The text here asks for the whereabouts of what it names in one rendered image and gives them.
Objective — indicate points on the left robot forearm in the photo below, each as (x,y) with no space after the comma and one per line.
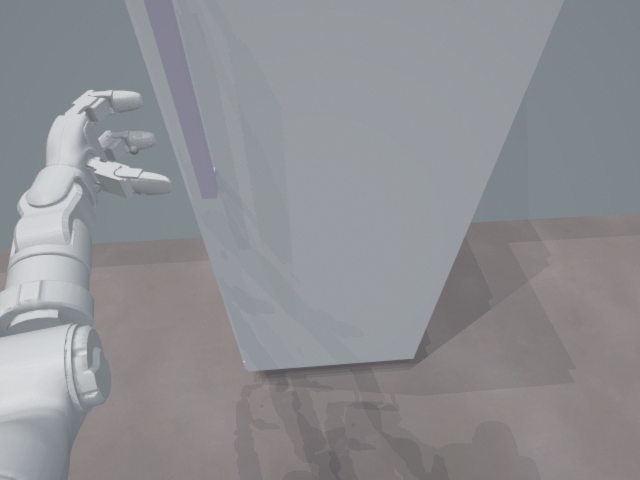
(50,262)

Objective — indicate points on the handle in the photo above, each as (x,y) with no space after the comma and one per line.
(168,39)

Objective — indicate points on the fridge door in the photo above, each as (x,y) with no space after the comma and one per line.
(352,140)

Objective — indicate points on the robot left upper arm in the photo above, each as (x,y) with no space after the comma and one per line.
(49,380)

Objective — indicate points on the left robot hand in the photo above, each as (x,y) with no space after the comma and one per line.
(73,142)

